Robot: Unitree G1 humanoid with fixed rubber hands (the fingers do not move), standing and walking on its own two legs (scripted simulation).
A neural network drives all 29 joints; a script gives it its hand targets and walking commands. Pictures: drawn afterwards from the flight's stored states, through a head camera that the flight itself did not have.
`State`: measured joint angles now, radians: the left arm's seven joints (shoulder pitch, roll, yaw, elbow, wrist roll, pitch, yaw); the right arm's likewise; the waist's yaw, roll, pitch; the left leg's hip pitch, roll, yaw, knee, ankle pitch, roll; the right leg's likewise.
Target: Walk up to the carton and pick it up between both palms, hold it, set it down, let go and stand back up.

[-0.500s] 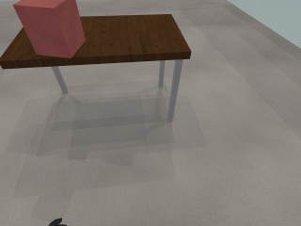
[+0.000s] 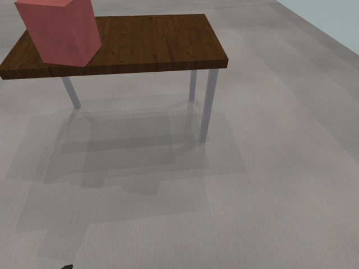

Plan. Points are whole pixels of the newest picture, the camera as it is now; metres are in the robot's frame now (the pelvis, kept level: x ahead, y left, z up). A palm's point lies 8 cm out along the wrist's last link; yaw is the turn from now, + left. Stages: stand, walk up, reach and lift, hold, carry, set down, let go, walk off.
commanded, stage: stand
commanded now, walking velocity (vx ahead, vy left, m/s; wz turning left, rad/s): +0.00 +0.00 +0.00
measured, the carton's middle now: (64, 27) +1.06 +0.55 +0.04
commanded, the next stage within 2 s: none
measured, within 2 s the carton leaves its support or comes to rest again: neither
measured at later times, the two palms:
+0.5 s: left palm out of the picture +0.09 +0.28 -0.12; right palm out of the picture +0.07 -0.30 -0.12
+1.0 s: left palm out of the picture +0.09 +0.28 -0.11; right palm out of the picture +0.07 -0.30 -0.12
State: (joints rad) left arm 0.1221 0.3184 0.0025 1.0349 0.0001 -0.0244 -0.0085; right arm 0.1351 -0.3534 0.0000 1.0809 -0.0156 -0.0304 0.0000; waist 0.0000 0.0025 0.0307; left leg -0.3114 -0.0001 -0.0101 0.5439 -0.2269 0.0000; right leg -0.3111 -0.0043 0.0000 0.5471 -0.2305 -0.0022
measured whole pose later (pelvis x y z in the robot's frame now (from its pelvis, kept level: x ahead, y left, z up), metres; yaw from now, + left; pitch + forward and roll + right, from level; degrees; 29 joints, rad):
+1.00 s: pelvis +0.00 +0.00 +0.00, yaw +0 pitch +0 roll +0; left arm 0.11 0.32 0.00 1.07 0.00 -0.02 -0.01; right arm 0.12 -0.36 0.00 1.11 -0.02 -0.03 0.00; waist 0.00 0.01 0.01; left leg -0.31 0.00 -0.01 0.52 -0.21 0.00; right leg -0.31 0.00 0.00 0.53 -0.22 0.00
